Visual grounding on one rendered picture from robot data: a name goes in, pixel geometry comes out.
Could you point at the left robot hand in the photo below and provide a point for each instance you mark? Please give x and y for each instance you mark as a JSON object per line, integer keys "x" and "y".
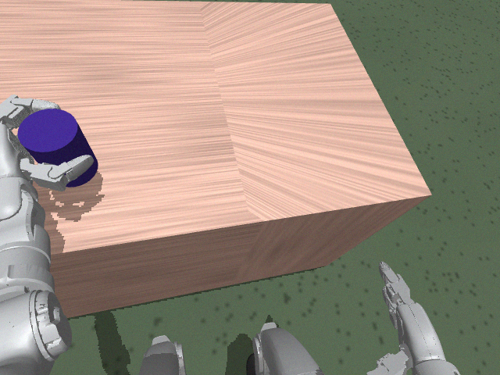
{"x": 16, "y": 161}

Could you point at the right robot arm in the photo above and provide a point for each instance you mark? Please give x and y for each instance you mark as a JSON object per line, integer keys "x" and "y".
{"x": 435, "y": 367}

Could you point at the can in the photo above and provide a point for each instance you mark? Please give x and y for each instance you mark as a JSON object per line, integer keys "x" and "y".
{"x": 54, "y": 136}

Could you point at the left robot arm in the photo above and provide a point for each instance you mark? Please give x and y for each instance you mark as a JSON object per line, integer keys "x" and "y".
{"x": 33, "y": 327}

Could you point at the right robot hand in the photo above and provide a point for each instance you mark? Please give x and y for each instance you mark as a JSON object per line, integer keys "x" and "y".
{"x": 418, "y": 340}

